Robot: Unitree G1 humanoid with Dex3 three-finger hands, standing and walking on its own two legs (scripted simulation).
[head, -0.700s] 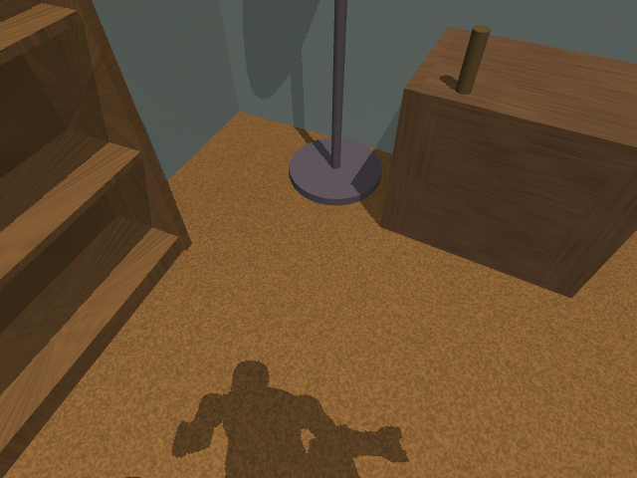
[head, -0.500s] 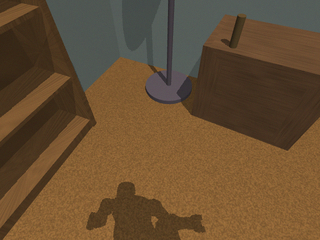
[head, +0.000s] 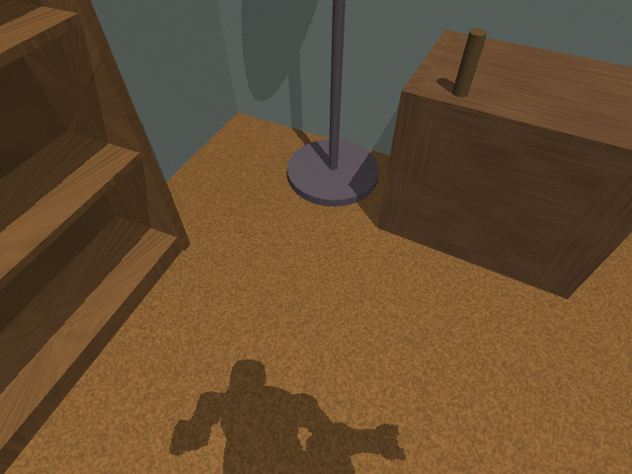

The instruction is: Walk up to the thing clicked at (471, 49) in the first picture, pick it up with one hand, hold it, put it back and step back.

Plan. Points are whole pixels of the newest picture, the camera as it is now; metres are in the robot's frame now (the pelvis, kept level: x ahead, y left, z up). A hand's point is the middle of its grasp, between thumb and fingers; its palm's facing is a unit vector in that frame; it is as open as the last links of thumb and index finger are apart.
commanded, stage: stand
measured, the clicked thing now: (468, 64) +1.12 -0.38 -0.07
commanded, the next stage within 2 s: walk up in 0.42 s
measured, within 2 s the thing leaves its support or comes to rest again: neither
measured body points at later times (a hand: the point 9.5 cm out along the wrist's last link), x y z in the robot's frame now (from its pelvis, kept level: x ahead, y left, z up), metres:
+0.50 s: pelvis +0.01 +0.00 +0.00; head +0.01 +0.00 +0.45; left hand +0.07 +0.30 -0.13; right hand +0.08 -0.31 -0.13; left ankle -0.01 +0.12 -0.74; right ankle -0.01 -0.12 -0.74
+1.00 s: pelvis +0.15 -0.05 -0.01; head +0.15 -0.09 +0.44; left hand +0.21 +0.26 -0.10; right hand +0.17 -0.38 -0.14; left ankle +0.25 +0.10 -0.69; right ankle +0.10 -0.16 -0.75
